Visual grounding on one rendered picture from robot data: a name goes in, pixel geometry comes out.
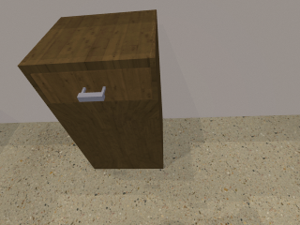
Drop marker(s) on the handle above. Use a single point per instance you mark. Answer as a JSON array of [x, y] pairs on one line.
[[91, 96]]

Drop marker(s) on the cabinet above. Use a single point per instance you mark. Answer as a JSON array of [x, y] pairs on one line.
[[117, 134]]

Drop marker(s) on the drawer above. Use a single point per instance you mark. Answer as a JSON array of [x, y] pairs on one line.
[[121, 84]]

